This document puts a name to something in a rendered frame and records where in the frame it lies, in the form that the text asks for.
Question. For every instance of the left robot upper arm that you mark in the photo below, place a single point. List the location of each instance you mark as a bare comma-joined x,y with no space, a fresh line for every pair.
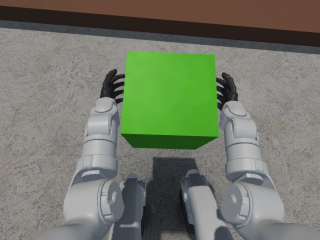
90,209

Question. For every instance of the robot right forearm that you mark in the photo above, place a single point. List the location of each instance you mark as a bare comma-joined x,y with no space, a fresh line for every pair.
242,146

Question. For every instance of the carton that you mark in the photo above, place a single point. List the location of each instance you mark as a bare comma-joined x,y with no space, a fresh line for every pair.
169,100

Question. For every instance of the robot right shin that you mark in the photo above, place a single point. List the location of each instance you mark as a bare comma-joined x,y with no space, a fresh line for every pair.
187,206

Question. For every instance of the robot left forearm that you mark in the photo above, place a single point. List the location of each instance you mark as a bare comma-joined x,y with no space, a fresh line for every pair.
98,157

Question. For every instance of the robot left hand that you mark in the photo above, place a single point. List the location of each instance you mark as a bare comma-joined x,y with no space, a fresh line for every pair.
108,86

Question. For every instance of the right robot upper arm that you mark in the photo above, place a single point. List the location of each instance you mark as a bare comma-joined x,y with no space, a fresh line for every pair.
257,213

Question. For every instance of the left robot thigh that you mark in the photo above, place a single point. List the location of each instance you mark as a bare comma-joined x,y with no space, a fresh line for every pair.
134,198

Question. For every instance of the robot right hand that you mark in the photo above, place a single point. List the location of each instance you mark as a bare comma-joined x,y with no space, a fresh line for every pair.
229,91

